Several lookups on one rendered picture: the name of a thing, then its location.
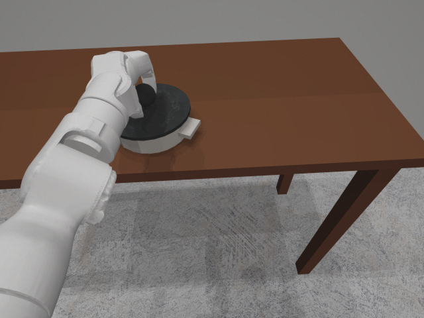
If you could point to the left robot forearm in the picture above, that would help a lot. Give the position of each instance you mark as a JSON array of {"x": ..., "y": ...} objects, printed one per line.
[{"x": 95, "y": 125}]

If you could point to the left robot upper arm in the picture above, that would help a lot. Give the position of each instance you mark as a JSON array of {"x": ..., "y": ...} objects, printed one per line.
[{"x": 71, "y": 189}]

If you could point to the knob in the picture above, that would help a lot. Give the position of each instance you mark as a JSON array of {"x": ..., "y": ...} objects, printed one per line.
[{"x": 146, "y": 94}]

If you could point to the lid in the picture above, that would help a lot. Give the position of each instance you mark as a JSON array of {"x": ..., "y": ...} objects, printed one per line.
[{"x": 169, "y": 112}]

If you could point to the table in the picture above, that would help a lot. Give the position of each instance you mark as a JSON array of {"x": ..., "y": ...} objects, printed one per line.
[{"x": 273, "y": 107}]

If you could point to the left robot hand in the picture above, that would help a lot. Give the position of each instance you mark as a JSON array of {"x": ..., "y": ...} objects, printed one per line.
[{"x": 147, "y": 74}]

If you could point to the pot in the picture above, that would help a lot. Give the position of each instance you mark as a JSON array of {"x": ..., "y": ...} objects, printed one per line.
[{"x": 161, "y": 144}]

